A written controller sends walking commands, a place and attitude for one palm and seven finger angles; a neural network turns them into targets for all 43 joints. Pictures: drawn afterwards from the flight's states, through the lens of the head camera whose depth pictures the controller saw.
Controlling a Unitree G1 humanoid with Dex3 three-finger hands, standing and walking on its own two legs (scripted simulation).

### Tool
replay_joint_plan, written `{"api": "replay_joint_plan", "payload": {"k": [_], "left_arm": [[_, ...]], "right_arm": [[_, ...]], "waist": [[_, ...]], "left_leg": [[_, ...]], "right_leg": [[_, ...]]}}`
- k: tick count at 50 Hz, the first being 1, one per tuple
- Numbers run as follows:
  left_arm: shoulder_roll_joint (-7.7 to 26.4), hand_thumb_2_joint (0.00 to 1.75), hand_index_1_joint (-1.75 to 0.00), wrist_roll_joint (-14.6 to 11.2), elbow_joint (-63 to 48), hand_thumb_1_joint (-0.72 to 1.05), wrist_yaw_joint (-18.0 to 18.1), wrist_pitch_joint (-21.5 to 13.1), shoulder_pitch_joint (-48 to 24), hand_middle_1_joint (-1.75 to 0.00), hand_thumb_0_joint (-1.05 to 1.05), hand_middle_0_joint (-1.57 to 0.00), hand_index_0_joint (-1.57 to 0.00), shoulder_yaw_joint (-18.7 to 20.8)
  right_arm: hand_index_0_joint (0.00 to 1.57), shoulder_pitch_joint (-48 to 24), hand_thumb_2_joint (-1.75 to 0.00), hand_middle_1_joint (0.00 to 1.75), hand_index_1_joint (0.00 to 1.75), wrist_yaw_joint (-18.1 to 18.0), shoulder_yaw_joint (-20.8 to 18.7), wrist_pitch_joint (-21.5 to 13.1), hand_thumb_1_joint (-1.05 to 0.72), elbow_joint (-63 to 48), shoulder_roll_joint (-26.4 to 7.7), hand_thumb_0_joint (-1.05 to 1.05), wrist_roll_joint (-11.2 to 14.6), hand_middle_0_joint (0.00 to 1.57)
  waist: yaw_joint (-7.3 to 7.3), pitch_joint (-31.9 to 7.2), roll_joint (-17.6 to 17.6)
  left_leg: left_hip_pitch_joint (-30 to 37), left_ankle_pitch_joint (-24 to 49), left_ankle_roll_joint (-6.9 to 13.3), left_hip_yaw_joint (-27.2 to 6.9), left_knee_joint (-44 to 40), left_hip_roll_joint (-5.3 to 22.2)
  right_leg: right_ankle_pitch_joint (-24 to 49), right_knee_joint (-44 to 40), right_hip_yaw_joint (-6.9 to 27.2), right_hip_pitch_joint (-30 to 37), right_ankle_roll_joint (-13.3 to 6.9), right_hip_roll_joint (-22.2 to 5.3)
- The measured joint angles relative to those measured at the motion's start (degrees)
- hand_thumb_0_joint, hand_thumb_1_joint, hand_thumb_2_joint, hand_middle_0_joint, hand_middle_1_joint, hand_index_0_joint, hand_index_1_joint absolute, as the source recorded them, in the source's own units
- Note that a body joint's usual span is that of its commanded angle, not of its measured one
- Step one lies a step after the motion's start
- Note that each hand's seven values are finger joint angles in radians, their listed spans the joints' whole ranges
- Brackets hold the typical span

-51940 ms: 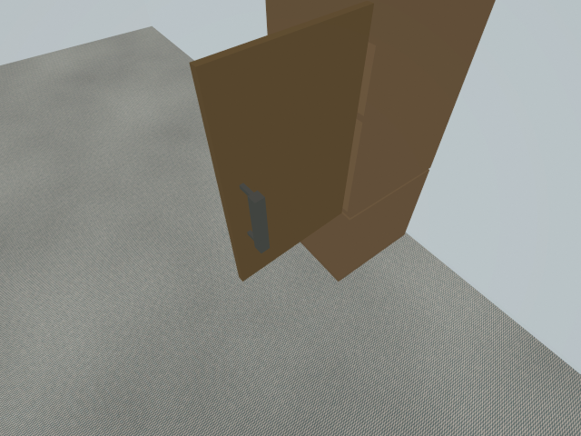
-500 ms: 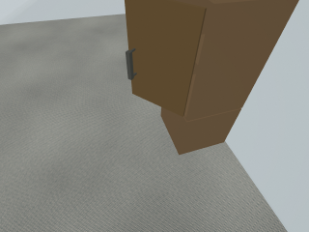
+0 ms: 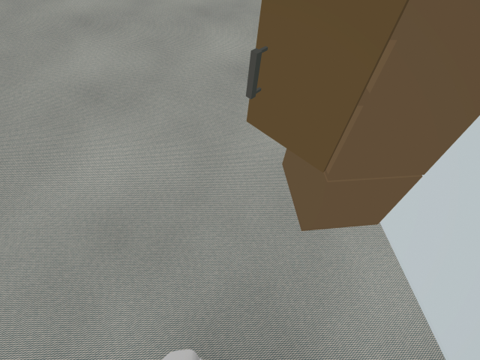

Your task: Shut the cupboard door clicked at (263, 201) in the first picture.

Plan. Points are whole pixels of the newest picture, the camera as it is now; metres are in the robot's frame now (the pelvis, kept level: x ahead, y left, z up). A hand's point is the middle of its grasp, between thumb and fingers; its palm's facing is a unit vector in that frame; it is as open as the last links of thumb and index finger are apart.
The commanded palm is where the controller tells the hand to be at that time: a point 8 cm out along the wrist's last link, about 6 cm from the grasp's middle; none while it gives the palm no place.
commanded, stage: walk to a spot facing it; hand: left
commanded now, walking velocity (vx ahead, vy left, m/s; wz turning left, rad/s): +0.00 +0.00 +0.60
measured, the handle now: (257, 72) +0.96 -0.03 -0.07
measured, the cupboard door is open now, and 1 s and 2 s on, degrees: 40 40 40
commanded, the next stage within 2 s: none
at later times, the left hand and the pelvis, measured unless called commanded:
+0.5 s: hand out of the picture +0.05 +0.21 -0.13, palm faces +0.26 -0.92 -0.29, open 7.4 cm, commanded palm none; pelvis -0.01 -0.03 +0.01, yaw +16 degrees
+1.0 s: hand out of the picture -0.12 +0.16 -0.17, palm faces +0.61 -0.76 -0.22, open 7.4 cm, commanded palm none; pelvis -0.01 -0.01 +0.00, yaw +35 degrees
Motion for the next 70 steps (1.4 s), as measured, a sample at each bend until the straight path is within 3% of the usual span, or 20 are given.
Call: {"api": "replay_joint_plan", "payload": {"k": [1, 4, 8, 15, 23, 25, 26, 29, 31, 34, 40, 46, 48, 50, 52, 55, 63, 70], "left_arm": [[0.17, 0.9, -0.3, -0.28, -0.36, 0.91, -0.12, 0.19, -0.18, -0.3, 0.0, -0.21, -0.2, 0.13], [0.62, 0.9, -0.3, -0.55, -1.4, 0.91, -0.01, 1.81, -1.71, -0.3, 0.0, -0.2, -0.2, 0.29], [1.16, 0.9, -0.3, -0.09, -3.24, 0.91, -0.54, 2.26, -4.05, -0.3, 0.01, -0.2, -0.2, 0.91], [2.94, 0.9, -0.3, 0.11, -6.94, 0.91, -0.92, 1.12, -6.64, -0.3, 0.0, -0.2, -0.2, 1.46], [2.23, 0.9, -0.3, -0.35, -8.46, 0.91, -0.87, 1.2, -7.3, -0.29, 0.0, -0.2, -0.2, 0.42], [1.97, 0.9, -0.3, -0.46, -9.19, 0.91, -0.92, 0.56, -6.23, -0.3, 0.0, -0.2, -0.2, -0.07], [1.87, 0.9, -0.3, -0.21, -9.38, 0.91, -0.82, 0.08, -5.54, -0.3, 0.0, -0.2, -0.2, -0.11], [0.0, 0.9, -0.3, 0.04, -8.33, 0.91, -0.39, 0.36, -4.26, -0.3, 0.0, -0.2, -0.2, -0.91], [-0.84, 0.9, -0.3, -0.09, -7.79, 0.91, -0.21, 0.4, -3.03, -0.3, 0.0, -0.2, -0.2, -1.06], [-1.44, 0.9, -0.3, -0.16, -7.37, 0.91, -0.17, -0.06, -1.71, -0.3, 0.01, -0.2, -0.2, -1.2], [-1.78, 0.9, -0.3, 0.08, -7.69, 0.91, -0.39, -0.9, -0.25, -0.3, 0.01, -0.21, -0.2, -1.08], [0.27, 0.9, -0.3, 0.17, -6.59, 0.9, -1.15, -0.93, 2.32, -0.3, 0.0, -0.21, -0.2, 0.07], [1.63, 0.9, -0.3, -0.12, -5.53, 0.9, -1.54, -0.09, 3.19, -0.3, 0.0, -0.21, -0.2, 0.77], [2.52, 0.9, -0.3, 0.14, -4.28, 0.91, -1.68, 1.4, 3.31, -0.3, 0.01, -0.21, -0.2, 0.97], [2.92, 0.9, -0.3, 0.29, -3.54, 0.91, -2.01, 2.0, 2.69, -0.3, 0.01, -0.2, -0.2, 1.17], [3.29, 0.9, -0.3, 0.32, -4.3, 0.91, -2.83, 1.36, 0.83, -0.3, 0.01, -0.2, -0.2, 1.32], [3.07, 0.9, -0.3, 0.08, -7.32, 0.91, -3.76, -0.13, -4.21, -0.29, 0.01, -0.2, -0.19, 1.08], [1.33, 0.9, -0.3, -0.31, -8.37, 0.91, -4.13, -0.83, -7.86, -0.3, 0.01, -0.2, -0.19, 0.24]], "right_arm": [[0.2, -0.13, -0.9, 0.3, 0.3, 0.1, -0.11, -0.6, -0.91, -0.81, -0.35, 0.01, -0.23, 0.2], [0.2, -1.35, -0.9, 0.3, 0.3, -0.11, -0.34, -1.54, -0.91, -2.23, -0.99, 0.01, -0.52, 0.2], [0.2, -1.52, -0.9, 0.3, 0.3, -0.74, -0.23, -1.75, -0.91, -3.8, -1.64, 0.01, -0.92, 0.2], [0.2, -1.43, -0.9, 0.3, 0.3, -0.67, -0.28, -1.77, -0.91, -4.73, -1.9, 0.01, -0.69, 0.2], [0.2, -1.53, -0.9, 0.3, 0.3, -0.2, -1.76, -0.72, -0.91, -5.99, -3.36, 0.01, -0.89, 0.2], [0.2, -1.27, -0.9, 0.3, 0.3, -0.13, -2.27, -0.26, -0.91, -6.36, -3.84, 0.01, -0.52, 0.2], [0.2, -1.36, -0.9, 0.3, 0.3, -0.09, -2.63, -0.06, -0.91, -6.37, -4.0, 0.01, -0.23, 0.2], [0.2, -2.0, -0.9, 0.3, 0.3, 0.15, -3.7, 0.55, -0.91, -6.17, -5.38, 0.01, -0.5, 0.2], [0.2, -2.1, -0.9, 0.3, 0.3, 0.51, -3.81, 0.67, -0.91, -6.22, -5.68, 0.01, -0.61, 0.2], [0.2, -2.24, -0.9, 0.3, 0.3, 1.06, -3.44, 0.83, -0.91, -6.46, -5.34, 0.01, -0.34, 0.2], [0.2, -4.19, -0.9, 0.3, 0.3, 1.46, -2.33, 1.65, -0.91, -6.15, -4.13, 0.01, -0.11, 0.2], [0.2, -6.72, -0.9, 0.3, 0.3, 1.78, -1.16, 0.08, -0.91, -7.65, -3.03, 0.01, -0.13, 0.2], [0.2, -7.02, -0.9, 0.3, 0.3, 1.79, -0.83, -1.48, -0.91, -8.43, -2.6, 0.01, -0.48, 0.2], [0.2, -6.39, -0.9, 0.3, 0.3, 1.46, -0.33, -2.87, -0.91, -9.01, -2.33, 0.01, -0.52, 0.2], [0.2, -4.55, -0.9, 0.3, 0.3, 0.75, 0.03, -3.66, -0.91, -9.39, -2.21, 0.01, -0.62, 0.2], [0.2, -1.57, -0.9, 0.3, 0.3, 0.03, 0.45, -4.22, -0.91, -8.45, -2.04, 0.0, -0.56, 0.2], [0.2, 6.12, -0.9, 0.3, 0.3, -0.07, 0.74, -4.71, -0.91, -3.59, -0.81, 0.01, -0.17, 0.2], [0.2, 10.38, -0.9, 0.3, 0.3, -0.4, 0.09, -5.19, -0.91, -0.63, -0.82, 0.01, -0.59, 0.2]], "waist": [[-0.21, 0.23, -0.19], [0.07, 1.04, -0.11], [-0.33, 0.18, 1.71], [-0.21, -1.44, 2.54], [-1.19, -2.31, 4.16], [-0.94, -2.9, 4.22], [-0.42, -3.18, 3.89], [-0.65, -2.4, 5.79], [-0.79, -2.05, 5.73], [-1.17, -1.33, 4.73], [0.15, 0.25, 2.81], [2.2, -0.03, 0.43], [2.56, -0.46, -1.32], [2.81, -0.99, -1.54], [2.19, -1.8, -0.87], [1.58, -2.15, 0.01], [0.09, -3.17, 0.78], [-2.52, -3.21, 2.21]], "left_leg": [[-0.11, 5.3, 1.36, 0.4, -1.6, -0.29], [-1.05, 3.28, 4.64, 0.3, -0.83, -1.87], [-0.38, 6.58, 4.84, -2.12, -7.29, -2.75], [0.11, 12.07, 4.37, -6.98, -14.99, -3.79], [-2.09, 13.03, 2.05, -13.04, -14.24, -5.34], [-3.48, 12.23, 1.06, -14.12, -12.0, -6.46], [-5.05, 8.39, 0.41, -13.82, -8.69, -7.11], [-10.63, -3.44, -0.71, -11.24, 10.55, -7.04], [-12.51, -3.68, -1.59, -8.46, 20.29, -5.87], [-11.95, -2.79, -2.71, -5.73, 24.32, -3.4], [-5.95, -4.72, -2.96, -2.86, 13.71, -0.28], [2.71, -3.23, -0.61, 0.89, -4.18, -0.61], [2.95, 2.17, 2.42, 1.13, -5.07, -2.07], [3.68, 0.71, 4.0, 0.87, -4.39, -2.29], [5.41, 0.6, 4.39, -0.42, -6.61, -2.41], [8.66, 2.79, 4.44, -2.61, -11.71, -2.84], [15.41, 5.11, 4.55, -7.08, -21.15, -3.96], [19.0, 1.06, 3.1, -9.67, -21.85, -4.16]], "right_leg": [[-0.93, 4.05, -0.15, -1.93, 0.51, -1.13], [-6.65, 19.71, 6.13, -10.19, 1.09, -0.57], [-0.04, 27.68, 10.12, -17.87, 1.89, 0.46], [6.15, 23.57, 13.31, -21.07, 3.59, 0.71], [3.31, 6.91, 13.03, -14.14, 3.21, 3.82], [6.31, -2.87, 12.68, -9.79, 2.43, 4.21], [6.77, -5.58, 12.97, -8.83, 0.79, 3.85], [7.5, -4.7, 10.43, -7.82, -0.91, 3.36], [7.92, -5.8, 9.17, -6.31, -0.96, 2.35], [8.02, -6.95, 6.99, -4.52, -0.96, 0.74], [6.64, -6.08, 1.95, -3.14, -0.41, -1.86], [3.09, -0.91, -2.41, -3.85, 1.66, -4.48], [-1.5, 7.5, -0.19, -6.94, 2.25, -5.78], [-4.53, 18.66, 4.21, -11.8, 2.31, -4.23], [-2.08, 24.89, 6.53, -15.87, 2.41, -3.03], [4.89, 27.78, 9.08, -20.84, 2.97, -2.54], [15.9, 20.27, 11.9, -27.64, 4.65, -2.5], [15.39, 5.41, 10.85, -23.9, 3.55, 0.04]]}}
